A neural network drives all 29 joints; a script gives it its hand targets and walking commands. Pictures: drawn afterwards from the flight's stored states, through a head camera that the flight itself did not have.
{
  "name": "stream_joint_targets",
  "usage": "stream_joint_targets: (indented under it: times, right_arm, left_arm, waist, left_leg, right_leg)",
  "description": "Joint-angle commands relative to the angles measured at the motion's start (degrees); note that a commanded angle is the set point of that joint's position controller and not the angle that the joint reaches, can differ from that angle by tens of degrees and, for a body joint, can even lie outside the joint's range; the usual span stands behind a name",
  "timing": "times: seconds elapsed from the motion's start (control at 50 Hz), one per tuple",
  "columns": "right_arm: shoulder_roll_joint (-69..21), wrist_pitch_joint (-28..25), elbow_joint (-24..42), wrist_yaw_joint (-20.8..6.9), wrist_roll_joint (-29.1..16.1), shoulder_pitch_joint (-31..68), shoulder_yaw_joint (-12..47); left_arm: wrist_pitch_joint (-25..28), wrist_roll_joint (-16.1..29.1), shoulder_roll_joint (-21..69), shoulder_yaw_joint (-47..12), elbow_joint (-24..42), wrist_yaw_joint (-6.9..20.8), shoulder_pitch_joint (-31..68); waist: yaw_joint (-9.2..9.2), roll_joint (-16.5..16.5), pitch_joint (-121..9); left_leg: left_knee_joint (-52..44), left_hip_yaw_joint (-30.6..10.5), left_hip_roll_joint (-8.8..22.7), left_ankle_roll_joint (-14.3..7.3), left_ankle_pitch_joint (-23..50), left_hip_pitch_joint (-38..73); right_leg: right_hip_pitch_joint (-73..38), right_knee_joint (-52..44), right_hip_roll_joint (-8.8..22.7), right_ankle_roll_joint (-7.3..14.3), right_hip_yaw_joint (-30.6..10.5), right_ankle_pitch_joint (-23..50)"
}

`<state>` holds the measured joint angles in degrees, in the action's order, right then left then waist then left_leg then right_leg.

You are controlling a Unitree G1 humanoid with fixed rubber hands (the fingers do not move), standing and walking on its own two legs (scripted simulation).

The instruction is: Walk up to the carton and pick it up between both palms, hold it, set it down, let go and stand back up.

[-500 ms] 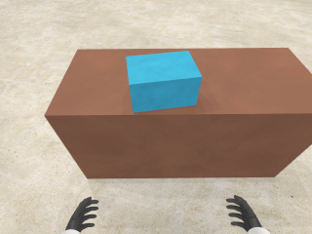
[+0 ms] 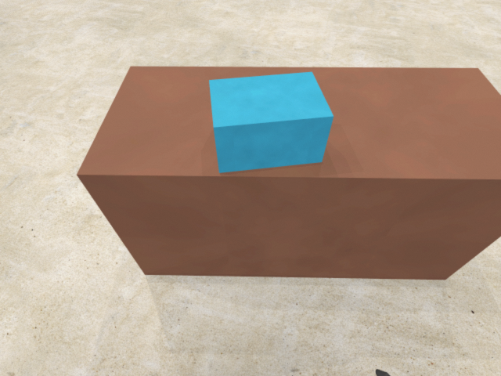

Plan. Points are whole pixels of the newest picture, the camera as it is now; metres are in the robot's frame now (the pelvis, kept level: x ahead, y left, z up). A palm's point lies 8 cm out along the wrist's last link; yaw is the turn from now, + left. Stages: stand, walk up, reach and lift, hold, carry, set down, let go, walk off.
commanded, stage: stand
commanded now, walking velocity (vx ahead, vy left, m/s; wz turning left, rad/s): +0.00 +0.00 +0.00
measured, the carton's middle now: (266, 121) +0.70 -0.02 -0.04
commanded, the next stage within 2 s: walk up in 0.90 s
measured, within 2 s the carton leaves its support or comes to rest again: neither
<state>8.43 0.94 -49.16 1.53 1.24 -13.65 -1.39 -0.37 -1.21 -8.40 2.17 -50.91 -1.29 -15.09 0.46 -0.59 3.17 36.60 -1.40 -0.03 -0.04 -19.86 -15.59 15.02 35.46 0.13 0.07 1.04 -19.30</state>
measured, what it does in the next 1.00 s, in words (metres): stands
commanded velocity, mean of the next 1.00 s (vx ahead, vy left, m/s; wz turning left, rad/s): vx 0.00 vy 0.00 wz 0.00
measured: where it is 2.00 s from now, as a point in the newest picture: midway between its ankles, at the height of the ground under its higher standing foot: (286, 367)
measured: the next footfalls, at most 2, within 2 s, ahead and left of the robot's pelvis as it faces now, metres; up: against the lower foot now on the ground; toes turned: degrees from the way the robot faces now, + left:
right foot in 1.38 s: +0.16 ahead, -0.20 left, +0.00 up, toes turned -2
left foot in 1.78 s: +0.29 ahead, +0.00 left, +0.00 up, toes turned +12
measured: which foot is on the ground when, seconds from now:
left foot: down 0.00-1.00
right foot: down 0.00-1.00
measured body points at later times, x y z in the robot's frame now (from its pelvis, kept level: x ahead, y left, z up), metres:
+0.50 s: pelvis +0.01 +0.00 +0.01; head +0.03 +0.01 +0.46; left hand +0.02 +0.21 -0.15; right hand +0.03 -0.21 -0.15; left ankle +0.00 +0.12 -0.73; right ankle +0.00 -0.12 -0.73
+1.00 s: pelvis +0.02 +0.01 +0.01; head +0.03 +0.01 +0.46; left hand +0.01 +0.21 -0.15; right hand +0.00 -0.20 -0.15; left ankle +0.00 +0.12 -0.73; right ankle +0.00 -0.12 -0.73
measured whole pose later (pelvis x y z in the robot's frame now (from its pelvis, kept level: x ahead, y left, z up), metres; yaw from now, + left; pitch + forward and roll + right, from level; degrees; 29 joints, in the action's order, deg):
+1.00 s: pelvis +0.02 +0.01 +0.01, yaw -1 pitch -2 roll +0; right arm 5.5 0.0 -67.0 3.0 0.7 -15.4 -0.9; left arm -0.2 -0.8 -5.1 1.7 -67.8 -2.8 -15.3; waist 0.2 0.2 3.4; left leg 27.0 0.1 -0.5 -0.7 -16.9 -8.0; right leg 8.3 26.7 0.7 -0.8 -0.5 -16.4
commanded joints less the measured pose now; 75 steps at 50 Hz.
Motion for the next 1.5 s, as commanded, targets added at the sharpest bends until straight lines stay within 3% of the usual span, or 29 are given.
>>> stream_joint_targets:
  times: [0.0,0.16,0.26,0.34,0.44,0.5,0.54,0.62,0.66,0.76,0.82,0.86,0.92,0.96,1.06,1.08,1.1,1.12,1.18,1.22,1.26,1.3,1.34,1.36,1.38,1.4,1.42,1.44,1.48]
  right_arm:
    - [5.5,-1.3,2.5,0.2,-0.4,-1.0,-1.9]
    - [5.4,-1.4,-3.9,0.5,-0.3,-2.2,-2.0]
    - [5.6,-1.9,-6.5,0.7,-0.4,-0.9,-1.6]
    - [4.2,-1.8,-9.6,0.8,-0.5,-4.2,-1.7]
    - [3.8,-1.7,-11.7,0.9,-0.6,-4.6,-1.4]
    - [2.9,-1.6,-13.3,1.4,-0.3,-4.8,-1.1]
    - [2.9,-1.5,-13.6,1.5,-0.7,-5.6,-1.2]
    - [1.4,-1.6,-14.9,1.4,-0.7,-5.4,-0.5]
    - [2.9,-1.6,-14.8,1.7,-0.5,-4.9,-0.7]
    - [1.9,-1.6,-16.2,1.6,-0.4,-5.1,-0.6]
    - [1.6,-1.6,-16.5,1.6,-0.6,-5.9,-0.4]
    - [1.7,-1.5,-17.0,1.5,-0.7,-6.0,-0.3]
    - [0.4,-1.4,-16.8,1.8,-0.6,-6.4,0.1]
    - [1.9,-1.3,-16.9,1.9,-0.6,-6.1,-0.3]
    - [1.9,-1.8,-17.4,1.5,-0.3,-7.2,-0.2]
    - [10.7,-1.1,-16.6,1.7,0.0,-18.4,-3.9]
    - [15.5,-0.2,-17.7,1.9,0.3,-19.2,-5.6]
    - [15.5,0.1,-18.1,2.2,0.1,-19.1,-5.7]
    - [9.3,-1.8,-14.8,1.3,0.9,-8.4,-4.8]
    - [8.5,-2.9,-14.5,1.0,1.8,-8.0,-5.0]
    - [8.3,-3.3,-15.1,1.3,1.9,-10.8,-5.0]
    - [10.1,-2.9,-14.7,1.2,1.5,-10.9,-5.6]
    - [8.7,-2.6,-14.0,0.9,0.9,-10.2,-4.8]
    - [6.9,-3.0,-13.0,0.7,1.0,-9.0,-4.4]
    - [2.7,-3.4,-9.5,0.4,0.3,-5.4,-3.2]
    - [3.1,-3.3,-7.3,0.4,-0.3,-3.1,-3.7]
    - [3.6,-3.4,-6.7,-0.3,0.0,-2.9,-3.9]
    - [3.4,-3.8,-7.0,-1.1,0.4,-2.6,-3.6]
    - [2.3,-4.3,-7.6,-2.1,1.4,-4.6,-3.3]
  left_arm:
    - [1.5,0.2,-6.0,1.7,2.0,-0.4,0.1]
    - [1.2,0.0,-5.0,2.1,-4.1,-0.4,-2.5]
    - [1.5,0.1,-5.3,2.1,-6.9,-0.5,-3.0]
    - [1.3,0.3,-3.3,1.1,-9.3,-1.2,-3.6]
    - [1.1,0.4,-2.4,1.0,-11.7,-1.2,-3.0]
    - [1.2,0.4,-1.9,0.9,-12.8,-1.4,-4.0]
    - [1.1,0.3,-2.1,0.9,-13.2,-1.4,-3.7]
    - [1.1,0.4,-1.1,0.7,-13.6,-1.3,-3.2]
    - [1.1,0.3,-0.3,0.3,-14.9,-1.4,-3.9]
    - [1.1,0.4,-1.5,0.5,-15.5,-1.7,-3.7]
    - [0.9,0.4,-1.3,0.3,-16.1,-1.6,-4.1]
    - [0.7,0.5,0.0,0.1,-16.1,-1.6,-4.5]
    - [0.6,0.5,-1.0,0.2,-16.5,-1.6,-4.8]
    - [0.4,0.3,0.6,-0.3,-16.3,-1.7,-5.1]
    - [0.8,0.4,-2.6,0.4,-16.6,-1.8,-4.8]
    - [0.3,-1.2,-11.7,3.4,-13.1,-0.8,-3.1]
    - [-0.4,-2.4,-8.4,2.6,-9.7,0.1,5.0]
    - [-0.4,-3.5,-4.7,1.6,-6.5,1.0,8.8]
    - [1.4,-2.5,-3.1,1.9,-7.0,2.0,2.8]
    - [1.9,-1.8,-2.9,2.0,-6.9,2.1,0.9]
    - [2.0,-0.7,-3.6,2.0,-4.6,2.0,3.9]
    - [2.1,-0.1,-2.4,1.9,-4.8,1.8,0.4]
    - [2.8,-0.5,-5.4,3.1,-7.6,1.4,-10.5]
    - [3.3,-0.9,-7.5,3.9,-9.5,0.9,-17.9]
    - [3.6,-1.6,-12.8,4.9,-10.1,0.5,-24.0]
    - [3.1,-1.4,-14.8,5.1,-10.8,0.1,-22.0]
    - [3.1,-1.5,-11.7,3.9,-9.4,0.1,-17.3]
    - [3.1,-1.5,-8.9,2.7,-8.3,0.3,-12.2]
    - [3.7,-1.4,-8.1,1.9,-7.0,0.0,-7.3]
  waist:
    - [-0.96,2.3,-3.3]
    - [-0.14,-1.6,-1.4]
    - [0.71,0.5,-2.5]
    - [-0.45,-1.3,-0.5]
    - [-0.78,1.8,0.8]
    - [-0.26,-1.0,2.0]
    - [-0.46,0.8,1.5]
    - [-0.22,-0.6,0.6]
    - [-0.47,1.8,1.3]
    - [-0.39,-0.3,1.9]
    - [-0.83,2.2,1.6]
    - [-0.39,-0.1,2.1]
    - [-0.33,2.1,2.9]
    - [0.09,-0.4,4.2]
    - [-0.64,-0.3,2.1]
    - [-6.19,6.5,-4.2]
    - [-8.21,-4.5,3.0]
    - [-8.63,-8.1,7.5]
    - [-1.56,-9.8,4.9]
    - [-1.58,-13.1,3.5]
    - [-2.70,-13.6,5.0]
    - [-0.84,-13.7,5.7]
    - [3.40,-7.0,2.6]
    - [6.51,0.9,0.1]
    - [9.03,18.9,-2.2]
    - [7.59,22.1,-0.6]
    - [5.18,16.9,3.0]
    - [2.86,10.7,6.5]
    - [0.59,6.3,3.8]
  left_leg:
    - [-7.6,-2.8,2.2,-2.0,10.9,1.7]
    - [-12.2,-3.9,3.2,-2.2,10.8,1.5]
    - [-12.4,-3.8,3.6,-2.8,14.1,2.7]
    - [-12.1,-2.8,3.2,-2.1,14.6,4.4]
    - [-13.0,-3.3,4.0,-2.5,16.0,4.1]
    - [-13.0,-2.8,3.8,-2.3,17.3,3.9]
    - [-13.6,-2.8,3.6,-2.2,16.0,4.8]
    - [-13.9,-3.1,4.0,-2.4,16.9,4.9]
    - [-13.3,-2.9,4.0,-2.3,18.1,6.3]
    - [-14.2,-3.1,4.1,-2.2,18.7,6.9]
    - [-14.5,-2.5,4.1,-2.2,18.1,6.2]
    - [-14.9,-2.6,3.9,-2.1,16.9,5.3]
    - [-15.2,-2.6,4.3,-2.1,16.5,6.4]
    - [-15.7,-2.5,4.0,-1.8,14.9,4.4]
    - [-14.8,-2.4,4.2,-2.4,19.2,6.4]
    - [-19.0,-20.8,15.4,-7.3,-24.1,15.2]
    - [-27.7,-36.4,24.6,-10.4,-37.8,14.6]
    - [-31.2,-43.8,27.9,-12.0,-37.7,11.8]
    - [-27.1,-25.3,19.7,-7.4,-18.0,2.0]
    - [-25.7,-17.0,14.8,-5.6,-9.1,0.4]
    - [-24.7,-16.1,14.8,-6.3,-6.7,0.6]
    - [-22.7,-14.2,14.3,-6.4,-8.3,-4.2]
    - [-14.2,-10.1,8.4,-4.0,-14.5,-15.5]
    - [-3.5,-6.5,4.6,-2.6,-17.3,-20.9]
    - [15.4,1.4,-0.4,-0.1,-19.5,-27.7]
    - [26.3,0.4,1.5,-1.5,-16.5,-28.0]
    - [31.8,-0.4,3.5,-2.0,-12.9,-28.4]
    - [32.8,1.4,5.9,-1.7,-8.5,-28.4]
    - [28.9,2.9,7.9,-0.4,-5.8,-22.9]
  right_leg:
    - [-0.2,-9.3,3.4,2.7,-5.2,13.0]
    - [-2.8,-10.3,2.4,1.7,-4.0,10.4]
    - [-5.4,-11.2,3.5,1.7,-4.2,13.4]
    - [-3.1,-12.4,3.9,1.9,-5.0,14.7]
    - [-4.0,-12.9,3.5,1.3,-3.7,14.0]
    - [-4.6,-12.6,3.8,1.4,-4.3,15.1]
    - [-4.6,-12.9,4.2,1.9,-4.8,15.4]
    - [-5.9,-13.1,4.0,1.5,-4.4,14.6]
    - [-4.4,-13.2,4.3,1.6,-5.0,17.0]
    - [-3.9,-13.7,4.1,1.1,-4.3,15.4]
    - [-5.2,-13.5,4.1,1.3,-4.2,16.5]
    - [-4.9,-13.5,4.0,1.2,-4.4,14.5]
    - [-3.5,-13.9,3.8,1.0,-4.1,13.7]
    - [-3.4,-13.7,3.8,0.6,-4.2,13.0]
    - [-5.2,-13.7,4.6,1.0,-5.1,16.1]
    - [7.6,1.0,-0.5,-1.7,2.7,-17.3]
    - [22.8,14.4,-1.3,-3.0,3.8,-15.5]
    - [30.7,22.0,1.6,-2.3,-2.4,-8.8]
    - [22.1,22.5,5.3,-3.5,-3.9,1.3]
    - [15.1,13.2,3.5,-3.8,-0.7,-1.3]
    - [12.3,3.8,2.4,-3.3,1.9,-4.5]
    - [3.6,-4.4,1.3,-2.4,5.0,-1.0]
    - [-16.4,-8.4,-1.0,-1.6,7.1,4.8]
    - [-24.1,-11.0,4.4,-0.8,1.7,0.6]
    - [-24.5,-22.6,20.0,3.5,-20.4,-17.8]
    - [-16.5,-28.9,24.5,7.9,-31.0,-23.6]
    - [-10.8,-29.0,23.7,9.4,-30.6,-20.6]
    - [-7.4,-27.5,20.6,10.1,-25.3,-11.6]
    - [-5.7,-24.4,17.9,11.0,-16.9,5.8]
